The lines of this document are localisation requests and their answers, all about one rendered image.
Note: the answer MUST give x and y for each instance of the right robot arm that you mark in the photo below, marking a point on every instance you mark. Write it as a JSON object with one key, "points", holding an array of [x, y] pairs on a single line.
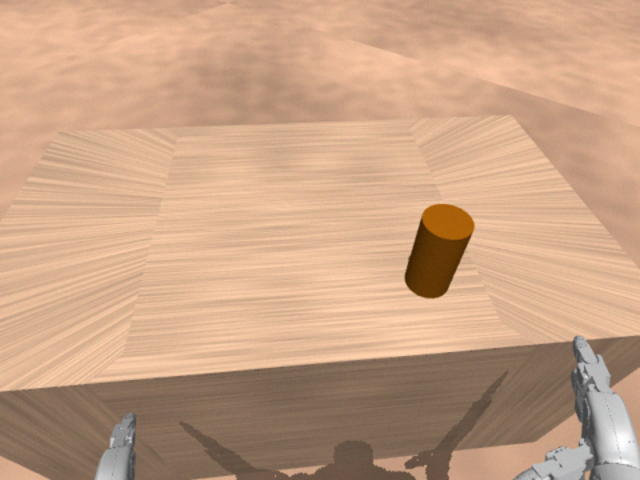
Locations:
{"points": [[613, 471]]}

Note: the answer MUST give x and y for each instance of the right robot hand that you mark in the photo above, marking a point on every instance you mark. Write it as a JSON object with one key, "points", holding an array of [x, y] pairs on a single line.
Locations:
{"points": [[608, 435]]}

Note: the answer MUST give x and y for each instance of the left robot hand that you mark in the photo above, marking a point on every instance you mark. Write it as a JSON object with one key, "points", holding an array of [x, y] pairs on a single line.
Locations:
{"points": [[118, 461]]}

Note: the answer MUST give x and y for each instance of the can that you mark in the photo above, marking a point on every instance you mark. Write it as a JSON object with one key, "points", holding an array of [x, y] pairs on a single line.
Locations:
{"points": [[441, 240]]}

